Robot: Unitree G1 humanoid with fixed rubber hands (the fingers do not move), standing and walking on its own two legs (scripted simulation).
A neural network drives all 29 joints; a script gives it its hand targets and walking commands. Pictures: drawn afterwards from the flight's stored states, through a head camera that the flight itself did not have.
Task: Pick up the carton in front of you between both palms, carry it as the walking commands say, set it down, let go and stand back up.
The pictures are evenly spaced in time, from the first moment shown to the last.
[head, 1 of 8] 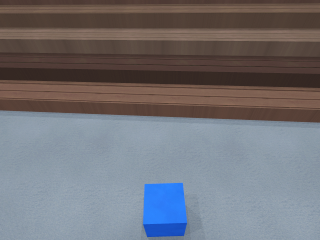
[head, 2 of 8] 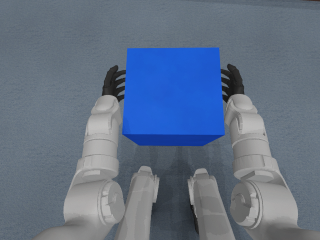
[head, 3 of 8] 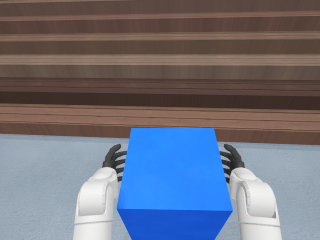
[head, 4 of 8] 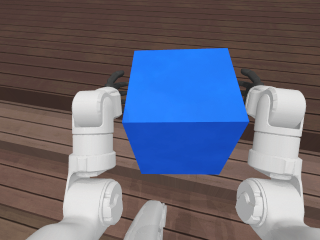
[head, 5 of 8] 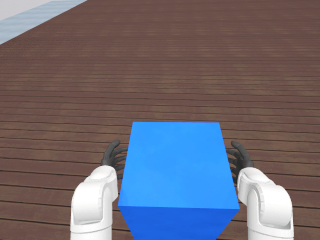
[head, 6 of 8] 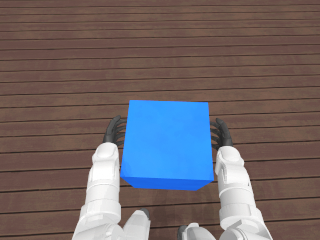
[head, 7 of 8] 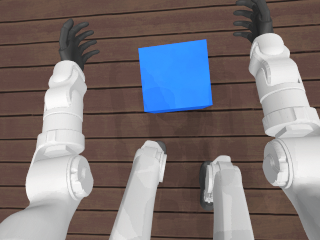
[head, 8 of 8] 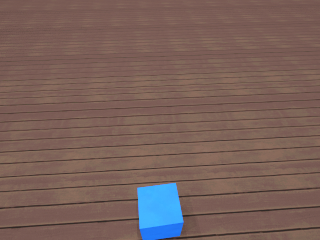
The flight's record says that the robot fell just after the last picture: no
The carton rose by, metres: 1.80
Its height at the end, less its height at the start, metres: +1.04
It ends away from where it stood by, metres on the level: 4.87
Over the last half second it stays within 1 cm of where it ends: yes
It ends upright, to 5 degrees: yes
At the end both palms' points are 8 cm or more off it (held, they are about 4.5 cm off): yes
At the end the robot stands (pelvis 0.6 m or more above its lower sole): yes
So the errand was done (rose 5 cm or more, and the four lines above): yes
